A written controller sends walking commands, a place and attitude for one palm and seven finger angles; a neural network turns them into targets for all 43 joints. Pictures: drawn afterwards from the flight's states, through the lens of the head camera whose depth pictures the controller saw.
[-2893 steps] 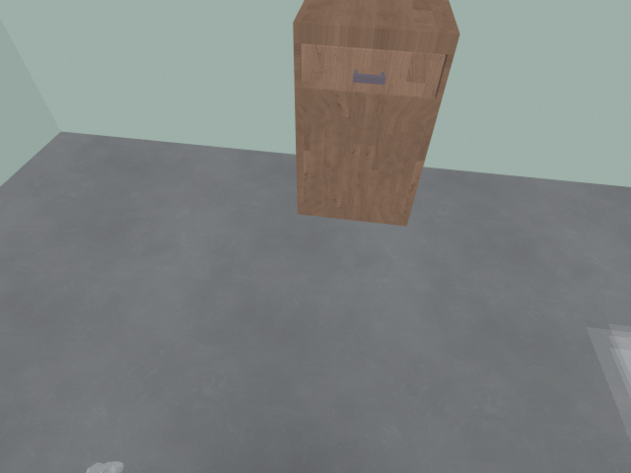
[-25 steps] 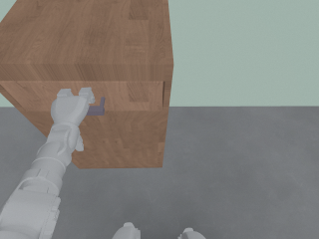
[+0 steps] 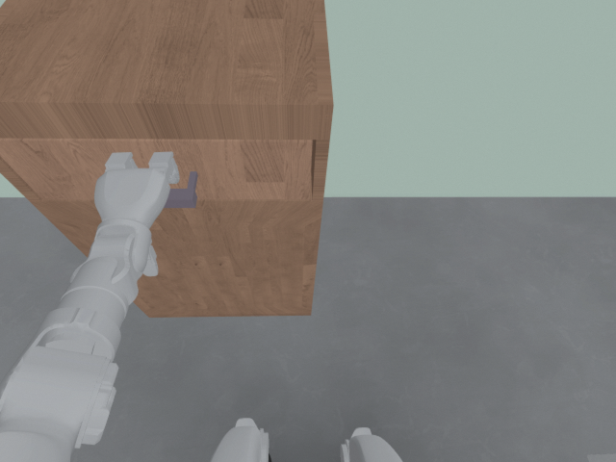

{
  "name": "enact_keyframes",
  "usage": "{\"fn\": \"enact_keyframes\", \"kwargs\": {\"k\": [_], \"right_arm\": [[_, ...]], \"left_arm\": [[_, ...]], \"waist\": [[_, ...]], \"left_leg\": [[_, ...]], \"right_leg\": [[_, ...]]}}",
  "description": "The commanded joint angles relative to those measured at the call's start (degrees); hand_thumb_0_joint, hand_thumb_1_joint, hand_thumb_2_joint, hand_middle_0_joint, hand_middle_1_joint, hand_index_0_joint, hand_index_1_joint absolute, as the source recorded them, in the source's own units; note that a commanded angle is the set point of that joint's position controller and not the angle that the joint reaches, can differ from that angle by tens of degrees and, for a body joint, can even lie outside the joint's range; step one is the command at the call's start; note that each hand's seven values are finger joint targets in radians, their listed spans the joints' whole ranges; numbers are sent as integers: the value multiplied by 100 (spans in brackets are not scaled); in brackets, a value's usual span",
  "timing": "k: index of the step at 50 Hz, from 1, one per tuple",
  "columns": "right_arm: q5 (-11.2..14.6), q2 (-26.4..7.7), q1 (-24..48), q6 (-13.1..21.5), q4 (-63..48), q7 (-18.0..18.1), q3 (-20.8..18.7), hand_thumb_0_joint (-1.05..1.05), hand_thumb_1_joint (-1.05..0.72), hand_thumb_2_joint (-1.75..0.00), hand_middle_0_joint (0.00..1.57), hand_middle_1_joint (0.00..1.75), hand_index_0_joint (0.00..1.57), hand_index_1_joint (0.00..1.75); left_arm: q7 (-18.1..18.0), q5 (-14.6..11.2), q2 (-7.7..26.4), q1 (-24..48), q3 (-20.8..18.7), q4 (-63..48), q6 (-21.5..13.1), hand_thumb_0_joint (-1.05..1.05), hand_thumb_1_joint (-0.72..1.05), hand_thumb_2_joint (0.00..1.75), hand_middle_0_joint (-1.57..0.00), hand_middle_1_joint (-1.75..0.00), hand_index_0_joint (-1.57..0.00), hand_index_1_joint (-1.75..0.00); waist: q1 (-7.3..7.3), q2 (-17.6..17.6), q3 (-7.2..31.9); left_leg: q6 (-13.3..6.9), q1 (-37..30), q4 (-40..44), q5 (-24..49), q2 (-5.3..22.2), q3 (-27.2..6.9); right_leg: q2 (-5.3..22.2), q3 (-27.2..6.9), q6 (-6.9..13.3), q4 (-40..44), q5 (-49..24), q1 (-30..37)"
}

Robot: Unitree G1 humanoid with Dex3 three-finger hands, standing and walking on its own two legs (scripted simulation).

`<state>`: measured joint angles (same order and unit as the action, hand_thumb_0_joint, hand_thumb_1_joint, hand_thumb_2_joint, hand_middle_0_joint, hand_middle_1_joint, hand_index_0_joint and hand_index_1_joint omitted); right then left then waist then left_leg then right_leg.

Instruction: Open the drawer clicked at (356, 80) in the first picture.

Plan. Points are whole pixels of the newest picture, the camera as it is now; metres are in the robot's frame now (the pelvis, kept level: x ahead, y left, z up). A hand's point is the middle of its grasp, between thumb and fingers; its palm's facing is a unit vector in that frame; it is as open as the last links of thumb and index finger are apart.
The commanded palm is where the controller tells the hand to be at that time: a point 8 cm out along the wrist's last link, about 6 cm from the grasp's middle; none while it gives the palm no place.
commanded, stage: lower the fingers behind the handle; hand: left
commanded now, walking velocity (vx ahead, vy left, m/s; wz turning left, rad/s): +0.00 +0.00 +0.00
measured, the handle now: (162, 188) +0.51 +0.23 -0.01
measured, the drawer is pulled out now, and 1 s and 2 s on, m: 0.00 0.00 0.00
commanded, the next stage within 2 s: lift the fingers back up to retry in 0.48 s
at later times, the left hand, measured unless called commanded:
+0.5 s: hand (148, 213) +0.46 +0.23 +0.00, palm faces -0.03 +0.01 -1.00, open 13.8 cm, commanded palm +0.44 +0.23 +0.02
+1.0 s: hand (142, 211) +0.45 +0.24 +0.02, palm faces -0.03 -0.06 -1.00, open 13.8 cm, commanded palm +0.43 +0.23 +0.08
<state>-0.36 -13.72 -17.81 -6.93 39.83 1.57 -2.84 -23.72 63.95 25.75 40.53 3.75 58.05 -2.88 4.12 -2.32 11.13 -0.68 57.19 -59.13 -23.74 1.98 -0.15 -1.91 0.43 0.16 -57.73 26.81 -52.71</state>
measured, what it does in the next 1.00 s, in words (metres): stands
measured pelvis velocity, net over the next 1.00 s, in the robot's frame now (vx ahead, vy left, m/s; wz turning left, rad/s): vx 0.00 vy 0.01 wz -0.01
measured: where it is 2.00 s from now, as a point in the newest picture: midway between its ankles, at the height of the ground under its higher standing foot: outside the picture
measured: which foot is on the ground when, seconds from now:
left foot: down 0.00-1.00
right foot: down 0.00-1.00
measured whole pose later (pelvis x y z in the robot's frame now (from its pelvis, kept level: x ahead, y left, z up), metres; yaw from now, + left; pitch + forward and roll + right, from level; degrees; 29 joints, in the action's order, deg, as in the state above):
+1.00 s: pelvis +0.00 +0.01 +0.01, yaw +0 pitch +20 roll -2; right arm -0.1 -13.3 -19.4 -6.5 40.3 2.6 -3.1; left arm -20.7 61.9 26.8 36.0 1.3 51.8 -5.5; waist 4.7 -2.7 9.1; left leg -1.1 52.4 -55.1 -22.6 2.1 0.3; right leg -2.1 -0.1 -0.3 -52.6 24.8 -47.7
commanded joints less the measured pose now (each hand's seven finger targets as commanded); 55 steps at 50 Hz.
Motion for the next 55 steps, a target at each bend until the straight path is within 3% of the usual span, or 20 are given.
{"fn": "enact_keyframes", "kwargs": {"k": [1,4,5,7,11,13,16,23,25,26,29,31,33,35,37,39,45,48,50,55], "right_arm": [[-32,-870,-636,123,-408,104,-285,0,-90,-90,20,30,20,30],[-19,-888,-659,128,-427,111,-277,0,-90,-90,20,30,20,30],[-16,-873,-647,146,-444,107,-275,0,-90,-90,20,30,20,30],[-17,-901,-682,145,-426,114,-260,0,-90,-90,20,30,20,30],[13,-884,-691,179,-450,138,-242,0,-90,-90,20,30,20,30],[22,-898,-724,188,-431,154,-229,0,-90,-90,20,30,20,30],[26,-884,-722,209,-446,165,-217,0,-90,-90,20,30,20,30],[38,-900,-755,237,-460,196,-182,0,-90,-90,20,30,20,30],[38,-915,-736,228,-480,201,-173,0,-90,-90,20,30,20,30],[49,-903,-742,228,-489,202,-173,0,-90,-90,20,30,20,30],[50,-934,-764,232,-448,195,-179,0,-90,-90,20,30,20,30],[43,-918,-783,209,-492,198,-200,0,-90,-90,20,30,20,30],[43,-905,-801,186,-484,193,-233,0,-90,-90,20,30,20,30],[45,-904,-793,162,-491,206,-234,0,-90,-90,20,30,20,30],[31,-898,-795,157,-457,214,-252,0,-90,-90,20,30,20,30],[41,-907,-761,127,-428,227,-257,0,-90,-90,20,30,20,30],[-3,-875,-699,154,-378,217,-323,0,-90,-90,20,30,20,30],[-24,-868,-645,152,-375,196,-371,0,-90,-90,20,30,20,30],[-17,-856,-581,139,-357,161,-381,0,-90,-90,20,30,20,30],[26,-897,-469,81,-354,128,-386,0,-90,-90,20,30,20,30]], "left_arm": [[193,-40,844,1374,-131,-189,19,0,-50,30,-30,-120,-30,-120],[228,-40,891,1264,-162,-92,43,0,-50,30,-30,-120,-30,-120],[242,-69,785,1479,-30,-211,37,0,-50,30,-30,-120,-30,-120],[251,-82,1033,1577,-193,-190,82,0,-50,30,-30,-120,-30,-120],[291,-118,939,1694,-62,-167,170,0,-50,30,-30,-120,-30,-120],[329,-138,1091,1771,-151,-160,172,0,-50,30,-30,-120,-30,-120],[392,-174,945,1832,-22,-148,183,0,-50,30,-30,-120,-30,-120],[509,-195,1118,1752,-111,-83,92,0,-50,30,-30,-120,-30,-120],[507,-177,1294,1537,-267,-74,66,0,-50,30,-30,-120,-30,-120],[521,-155,1143,1545,-130,-14,75,0,-50,30,-30,-120,-30,-120],[485,-147,1289,1698,-238,-42,56,0,-50,30,-30,-120,-30,-120],[469,-144,1374,1787,-289,-375,43,0,-50,30,-30,-120,-30,-120],[437,-157,1339,1907,-300,-551,65,0,-50,30,-30,-120,-30,-120],[409,-202,1417,1861,-395,-684,67,0,-50,30,-30,-120,-30,-120],[378,-254,1416,2058,-417,-903,37,0,-50,30,-30,-120,-30,-120],[329,-226,1622,1916,-587,-918,3,0,-50,30,-30,-120,-30,-120],[111,-227,1485,2015,-617,-1567,-229,0,-50,30,-30,-120,-30,-120],[-16,-227,1530,1932,-733,-2021,-322,0,-50,30,-30,-120,-30,-120],[-88,-254,1284,1698,-607,-2001,-241,0,-50,30,-30,-120,-30,-120],[-44,-296,1349,1557,-621,-2004,55,0,-50,30,-30,-120,-30,-120]], "waist": [[210,255,1381],[213,439,1438],[263,312,1415],[247,293,1461],[310,317,1456],[298,288,1555],[353,349,1459],[334,369,1428],[221,363,1471],[295,441,1340],[305,426,1323],[204,142,1701],[234,98,1834],[170,135,1883],[205,19,1980],[125,-10,1899],[94,-256,2035],[15,-498,2351],[24,-464,2148],[-14,-319,1925]], "left_leg": [[-211,-1426,485,778,-254,77],[-220,-1304,402,726,-252,59],[-226,-1286,388,637,-257,80],[-229,-1216,376,545,-270,59],[-243,-1162,355,403,-268,72],[-244,-1160,359,354,-272,52],[-254,-1125,342,290,-273,54],[-261,-977,317,181,-275,63],[-259,-938,302,254,-284,82],[-251,-914,318,181,-279,68],[-257,-908,313,128,-258,43],[-236,-1172,377,353,-271,64],[-228,-1464,459,477,-245,27],[-225,-1588,561,576,-249,34],[-220,-1824,658,709,-233,6],[-208,-1946,767,756,-232,22],[-181,-2629,991,1318,-204,-9],[-140,-3112,1040,1866,-199,-26],[-126,-3206,1121,2039,-192,3],[-132,-3351,1363,2228,-200,43]], "right_leg": [[-175,86,198,864,-937,150],[-176,87,194,784,-891,99],[-167,70,179,814,-816,39],[-171,62,190,783,-720,59],[-158,52,155,807,-600,8],[-153,50,156,773,-554,10],[-149,56,141,804,-506,-38],[-143,36,133,780,-422,-42],[-148,15,147,762,-483,45],[-148,33,142,790,-415,-41],[-151,46,146,759,-354,-137],[-158,32,163,760,-540,85],[-178,63,156,807,-622,114],[-187,61,153,902,-710,339],[-196,86,163,964,-805,407],[-205,82,164,1061,-838,542],[-240,140,196,1245,-1215,777],[-260,169,215,1254,-1569,975],[-272,214,218,1337,-1692,1048],[-268,203,216,1559,-1950,1454]]}}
